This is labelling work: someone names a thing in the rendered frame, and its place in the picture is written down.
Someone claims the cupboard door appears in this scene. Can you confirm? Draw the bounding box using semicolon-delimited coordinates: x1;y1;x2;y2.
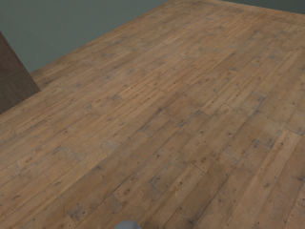
0;35;22;77

